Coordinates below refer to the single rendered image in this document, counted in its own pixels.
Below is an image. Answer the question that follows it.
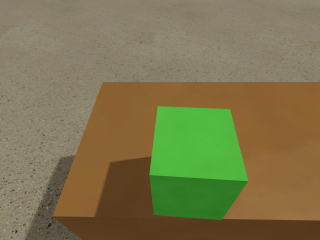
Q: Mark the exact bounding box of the carton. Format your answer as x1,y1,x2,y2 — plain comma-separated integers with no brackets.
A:
149,106,248,220

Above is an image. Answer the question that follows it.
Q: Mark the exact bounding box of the pedestal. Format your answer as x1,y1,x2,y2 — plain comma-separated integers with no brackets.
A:
53,82,320,240

